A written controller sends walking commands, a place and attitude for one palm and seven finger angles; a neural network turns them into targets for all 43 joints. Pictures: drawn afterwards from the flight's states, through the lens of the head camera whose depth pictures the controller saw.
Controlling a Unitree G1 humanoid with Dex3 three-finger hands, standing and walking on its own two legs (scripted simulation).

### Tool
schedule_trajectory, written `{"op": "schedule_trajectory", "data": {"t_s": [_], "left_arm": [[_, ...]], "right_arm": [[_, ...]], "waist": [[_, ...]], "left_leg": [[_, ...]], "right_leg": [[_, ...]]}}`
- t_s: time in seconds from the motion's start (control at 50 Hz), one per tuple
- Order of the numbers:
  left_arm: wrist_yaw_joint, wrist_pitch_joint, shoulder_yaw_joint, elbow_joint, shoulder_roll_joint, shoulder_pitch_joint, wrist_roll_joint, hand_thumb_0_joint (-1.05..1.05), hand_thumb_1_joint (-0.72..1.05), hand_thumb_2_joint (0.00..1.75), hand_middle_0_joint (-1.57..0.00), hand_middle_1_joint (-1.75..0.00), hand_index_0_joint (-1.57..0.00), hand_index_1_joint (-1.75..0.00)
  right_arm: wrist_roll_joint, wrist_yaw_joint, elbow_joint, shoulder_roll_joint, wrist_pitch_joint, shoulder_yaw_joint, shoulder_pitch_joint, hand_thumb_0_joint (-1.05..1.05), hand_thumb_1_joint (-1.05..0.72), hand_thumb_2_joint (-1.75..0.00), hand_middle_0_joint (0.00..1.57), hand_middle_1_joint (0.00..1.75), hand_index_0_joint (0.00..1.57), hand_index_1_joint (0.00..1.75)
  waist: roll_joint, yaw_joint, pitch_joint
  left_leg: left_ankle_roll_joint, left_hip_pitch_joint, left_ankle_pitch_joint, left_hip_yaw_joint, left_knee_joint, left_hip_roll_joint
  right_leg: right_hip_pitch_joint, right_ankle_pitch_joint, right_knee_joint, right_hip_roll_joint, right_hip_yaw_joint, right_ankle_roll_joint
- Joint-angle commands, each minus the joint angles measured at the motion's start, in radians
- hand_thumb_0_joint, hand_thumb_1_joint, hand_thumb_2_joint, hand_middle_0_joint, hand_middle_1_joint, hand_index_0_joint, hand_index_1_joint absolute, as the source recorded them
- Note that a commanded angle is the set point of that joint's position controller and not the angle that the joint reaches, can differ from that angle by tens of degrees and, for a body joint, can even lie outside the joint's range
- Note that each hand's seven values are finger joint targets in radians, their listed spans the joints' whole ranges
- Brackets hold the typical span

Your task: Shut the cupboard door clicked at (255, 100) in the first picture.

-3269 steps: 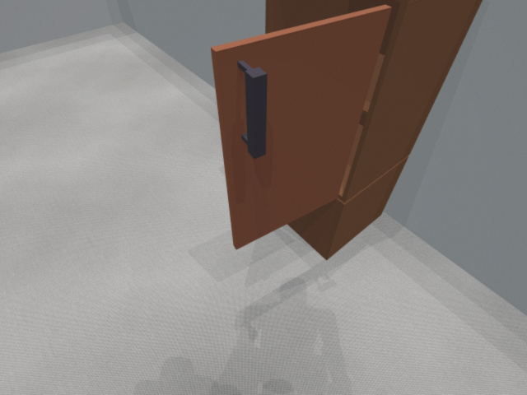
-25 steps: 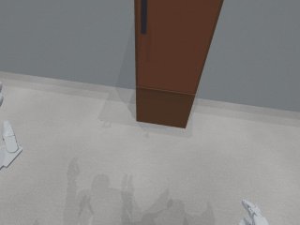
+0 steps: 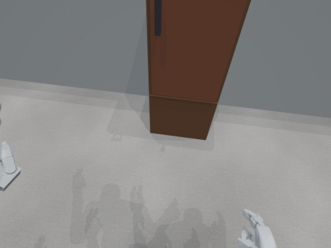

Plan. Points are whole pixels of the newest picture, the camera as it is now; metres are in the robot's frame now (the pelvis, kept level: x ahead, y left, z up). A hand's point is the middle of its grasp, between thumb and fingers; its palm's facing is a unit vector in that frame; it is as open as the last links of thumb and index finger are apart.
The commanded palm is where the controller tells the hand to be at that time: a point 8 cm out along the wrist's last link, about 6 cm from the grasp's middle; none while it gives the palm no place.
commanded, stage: stop stepping back and stand still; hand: left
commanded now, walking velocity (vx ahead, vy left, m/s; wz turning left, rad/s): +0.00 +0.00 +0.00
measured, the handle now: (158, 12) +0.98 +0.09 +0.14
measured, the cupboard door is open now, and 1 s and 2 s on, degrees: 0 0 0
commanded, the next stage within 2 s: let the arm hang, fingers relaxed in 0.72 s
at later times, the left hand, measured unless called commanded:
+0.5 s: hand out of the picture +0.15 +0.28 +0.15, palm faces +0.45 -0.79 -0.41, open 7.4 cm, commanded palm +0.09 +0.31 +0.18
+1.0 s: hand out of the picture +0.10 +0.25 -0.08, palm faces +0.03 -0.92 -0.40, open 7.4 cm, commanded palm none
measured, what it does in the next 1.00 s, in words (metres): shifts its weight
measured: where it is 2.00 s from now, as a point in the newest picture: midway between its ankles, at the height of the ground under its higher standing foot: outside the picture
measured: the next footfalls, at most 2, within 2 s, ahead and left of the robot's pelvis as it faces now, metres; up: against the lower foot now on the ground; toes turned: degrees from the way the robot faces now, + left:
none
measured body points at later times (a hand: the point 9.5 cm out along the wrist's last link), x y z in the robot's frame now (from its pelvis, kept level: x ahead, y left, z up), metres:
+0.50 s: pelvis -0.05 +0.01 +0.00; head -0.05 +0.02 +0.45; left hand +0.12 +0.32 +0.18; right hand +0.10 -0.22 -0.09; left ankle -0.01 +0.11 -0.74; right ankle -0.05 -0.12 -0.74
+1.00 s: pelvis -0.07 +0.02 -0.01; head -0.06 -0.01 +0.44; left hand +0.10 +0.30 -0.05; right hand +0.09 -0.24 -0.12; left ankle -0.01 +0.11 -0.74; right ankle -0.05 -0.12 -0.74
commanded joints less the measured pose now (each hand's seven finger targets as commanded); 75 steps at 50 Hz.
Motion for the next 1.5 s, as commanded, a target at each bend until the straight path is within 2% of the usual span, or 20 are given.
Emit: {"op": "schedule_trajectory", "data": {"t_s": [0.0, 0.06, 0.1, 0.12, 0.2, 0.34, 0.44, 0.6, 0.68, 0.78, 0.8, 0.82, 0.86, 0.92, 0.96, 0.98, 1.08, 1.18, 1.32, 1.48], "left_arm": [[0.015, -0.065, 0.122, -0.231, 0.169, 0.045, -0.005, 0.0, 0.9, 0.9, -0.2, -0.3, -0.2, -0.3], [0.016, -0.068, 0.132, -0.263, 0.174, 0.067, -0.013, 0.0, 0.9, 0.9, -0.2, -0.3, -0.2, -0.3], [0.018, -0.067, 0.164, -0.265, 0.202, 0.097, -0.019, 0.0, 0.9, 0.9, -0.2, -0.3, -0.2, -0.3], [0.016, -0.066, 0.149, -0.256, 0.18, 0.107, -0.022, 0.0, 0.9, 0.9, -0.2, -0.3, -0.2, -0.3], [0.017, -0.065, 0.154, -0.257, 0.187, 0.072, -0.023, 0.0, 0.9, 0.9, -0.2, -0.3, -0.2, -0.3], [0.015, -0.048, 0.076, -0.16, 0.126, -0.012, -0.012, 0.0, 0.9, 0.9, -0.2, -0.3, -0.2, -0.3], [0.018, -0.051, 0.056, -0.171, 0.122, -0.082, 0.007, 0.0, 0.9, 0.9, -0.2, -0.3, -0.2, -0.3], [0.025, -0.057, 0.103, -0.186, 0.157, -0.041, 0.009, 0.0, 0.9, 0.9, -0.2, -0.3, -0.2, -0.3], [0.022, -0.057, 0.085, -0.179, 0.13, -0.014, 0.004, 0.0, 0.9, 0.9, -0.2, -0.3, -0.2, -0.3], [0.02, -0.05, 0.074, -0.16, 0.119, -0.012, 0.002, 0.0, 0.9, 0.9, -0.2, -0.3, -0.2, -0.3], [-0.106, 0.053, -0.353, 0.592, -0.055, -0.081, 0.046, 0.0, 0.9, 0.9, -0.2, -0.3, -0.2, -0.3], [-0.141, 0.156, -0.308, 0.615, -0.029, -0.105, 0.055, 0.0, 0.9, 0.9, -0.2, -0.3, -0.2, -0.3], [-0.153, 0.184, -0.313, 0.633, -0.036, -0.131, 0.057, 0.0, 0.9, 0.9, -0.2, -0.3, -0.2, -0.3], [-0.16, 0.173, -0.334, 0.793, -0.002, -0.18, 0.068, 0.0, 0.9, 0.9, -0.2, -0.3, -0.2, -0.3], [-0.157, 0.171, -0.344, 0.914, 0.011, -0.221, 0.07, 0.0, 0.9, 0.9, -0.2, -0.3, -0.2, -0.3], [-0.155, 0.177, -0.354, 0.972, 0.008, -0.246, 0.07, 0.0, 0.9, 0.9, -0.2, -0.3, -0.2, -0.3], [-0.145, 0.19, -0.394, 1.203, -0.034, -0.25, 0.061, 0.0, 0.9, 0.9, -0.2, -0.3, -0.2, -0.3], [-0.146, 0.183, -0.384, 1.365, -0.045, -0.206, 0.059, 0.0, 0.9, 0.9, -0.2, -0.3, -0.2, -0.3], [-0.148, 0.168, -0.39, 1.491, -0.047, -0.222, 0.057, 0.0, 0.9, 0.9, -0.2, -0.3, -0.2, -0.3], [-0.145, 0.172, -0.392, 1.552, -0.038, -0.233, 0.058, 0.0, 0.9, 0.9, -0.2, -0.3, -0.2, -0.3]], "right_arm": [[-0.002, -0.005, -0.157, -0.129, -0.05, -0.052, -0.048, 0.0, -0.9, -0.9, 0.2, 0.3, 0.2, 0.3], [-0.001, -0.004, -0.171, -0.125, -0.042, -0.053, -0.049, 0.0, -0.9, -0.9, 0.2, 0.3, 0.2, 0.3], [-0.001, -0.007, -0.178, -0.126, -0.037, -0.052, -0.048, 0.0, -0.9, -0.9, 0.2, 0.3, 0.2, 0.3], [0.0, -0.007, -0.18, -0.121, -0.035, -0.05, -0.046, 0.0, -0.9, -0.9, 0.2, 0.3, 0.2, 0.3], [-0.002, -0.015, -0.182, -0.13, -0.039, -0.051, -0.048, 0.0, -0.9, -0.9, 0.2, 0.3, 0.2, 0.3], [0.0, -0.023, -0.16, -0.13, -0.061, -0.044, -0.049, 0.0, -0.9, -0.9, 0.2, 0.3, 0.2, 0.3], [-0.007, -0.023, -0.151, -0.129, -0.074, -0.041, -0.061, 0.0, -0.9, -0.9, 0.2, 0.3, 0.2, 0.3], [-0.011, -0.02, -0.144, -0.127, -0.083, -0.045, -0.066, 0.0, -0.9, -0.9, 0.2, 0.3, 0.2, 0.3], [-0.008, -0.019, -0.144, -0.124, -0.082, -0.041, -0.06, 0.0, -0.9, -0.9, 0.2, 0.3, 0.2, 0.3], [-0.006, -0.021, -0.141, -0.128, -0.083, -0.042, -0.056, 0.0, -0.9, -0.9, 0.2, 0.3, 0.2, 0.3], [-0.007, 0.074, 0.092, -0.257, -0.173, -0.074, -0.123, 0.0, -0.9, -0.9, 0.2, 0.3, 0.2, 0.3], [-0.009, 0.08, 0.105, -0.284, -0.09, -0.084, -0.04, 0.0, -0.9, -0.9, 0.2, 0.3, 0.2, 0.3], [-0.018, 0.073, 0.086, -0.268, -0.052, -0.078, -0.028, 0.0, -0.9, -0.9, 0.2, 0.3, 0.2, 0.3], [-0.031, 0.069, 0.101, -0.281, -0.022, -0.062, -0.054, 0.0, -0.9, -0.9, 0.2, 0.3, 0.2, 0.3], [-0.034, 0.069, 0.126, -0.268, -0.003, -0.057, -0.041, 0.0, -0.9, -0.9, 0.2, 0.3, 0.2, 0.3], [-0.036, 0.069, 0.144, -0.256, 0.009, -0.053, -0.029, 0.0, -0.9, -0.9, 0.2, 0.3, 0.2, 0.3], [-0.045, 0.065, 0.221, -0.206, 0.041, -0.035, -0.025, 0.0, -0.9, -0.9, 0.2, 0.3, 0.2, 0.3], [-0.042, 0.05, 0.299, -0.191, 0.047, -0.046, 0.008, 0.0, -0.9, -0.9, 0.2, 0.3, 0.2, 0.3], [-0.033, 0.037, 0.382, -0.2, 0.043, -0.057, 0.074, 0.0, -0.9, -0.9, 0.2, 0.3, 0.2, 0.3], [-0.035, 0.036, 0.437, -0.214, 0.041, -0.06, 0.069, 0.0, -0.9, -0.9, 0.2, 0.3, 0.2, 0.3]], "waist": [[0.124, -0.002, -0.158], [0.101, -0.005, -0.195], [0.097, -0.003, -0.206], [0.094, -0.005, -0.197], [0.136, -0.001, -0.156], [0.07, 0.001, -0.065], [0.075, 0.002, -0.025], [0.079, 0.007, -0.055], [0.102, 0.007, -0.059], [0.076, 0.007, -0.067], [0.071, -0.033, 0.0], [0.09, -0.027, -0.05], [0.091, -0.014, -0.073], [-0.09, 0.005, -0.089], [-0.192, -0.005, -0.108], [-0.202, -0.015, -0.099], [0.073, -0.008, -0.038], [0.203, 0.004, -0.02], [0.031, -0.011, 0.012], [-0.031, -0.003, 0.068]], "left_leg": [[0.004, 0.026, 0.517, -0.078, -0.061, 0.086], [0.003, 0.045, 0.582, -0.064, -0.037, 0.083], [0.0, 0.039, 0.567, -0.066, -0.043, 0.083], [-0.001, 0.03, 0.542, -0.065, -0.051, 0.083], [0.003, 0.001, 0.406, -0.08, -0.104, 0.093], [0.016, -0.07, 0.042, -0.09, -0.18, 0.084], [0.018, -0.09, -0.12, -0.102, -0.207, 0.068], [0.014, -0.081, -0.105, -0.112, -0.204, 0.056], [0.013, -0.088, -0.073, -0.112, -0.211, 0.063], [0.012, -0.072, -0.014, -0.105, -0.198, 0.064], [0.009, -0.092, 0.249, -0.123, -0.053, 0.096], [0.005, -0.053, 0.303, -0.106, -0.064, 0.097], [0.036, -0.086, 0.272, -0.131, -0.078, 0.12], [0.051, -0.092, 0.263, -0.16, -0.074, 0.1], [0.044, -0.04, 0.25, -0.148, -0.036, 0.065], [0.036, -0.016, 0.213, -0.137, -0.031, 0.05], [0.029, -0.029, 0.075, -0.156, -0.141, 0.057], [0.027, -0.063, -0.064, -0.16, -0.196, 0.056], [0.03, 0.014, 0.027, -0.146, -0.185, 0.071], [0.037, 0.024, -0.003, -0.148, -0.234, 0.079]], "right_leg": [[0.089, 0.494, -0.019, -0.053, 0.041, -0.016], [0.102, 0.574, -0.003, -0.055, 0.042, -0.015], [0.106, 0.569, -0.006, -0.058, 0.04, -0.014], [0.104, 0.545, -0.009, -0.054, 0.041, -0.014], [0.072, 0.404, -0.034, -0.037, 0.034, -0.005], [0.019, 0.177, -0.116, -0.036, 0.061, 0.002], [-0.029, 0.024, -0.17, -0.039, 0.073, -0.003], [-0.014, 0.011, -0.179, -0.037, 0.066, -0.011], [0.003, 0.064, -0.159, -0.027, 0.058, -0.007], [0.005, 0.111, -0.155, -0.027, 0.058, -0.003], [-0.149, 0.193, -0.045, -0.077, -0.002, -0.026], [-0.133, 0.187, -0.058, -0.095, 0.051, -0.025], [-0.134, 0.083, 0.01, -0.061, 0.022, -0.026], [-0.079, 0.118, -0.008, -0.067, 0.052, -0.04], [-0.094, 0.154, -0.04, -0.111, 0.101, -0.063], [-0.123, 0.112, -0.062, -0.128, 0.111, -0.071], [-0.118, -0.002, -0.088, -0.092, 0.108, -0.044], [-0.057, 0.001, -0.133, -0.086, 0.101, -0.058], [-0.084, 0.005, -0.201, -0.103, 0.105, -0.064], [-0.103, -0.025, -0.214, -0.096, 0.103, -0.055]]}}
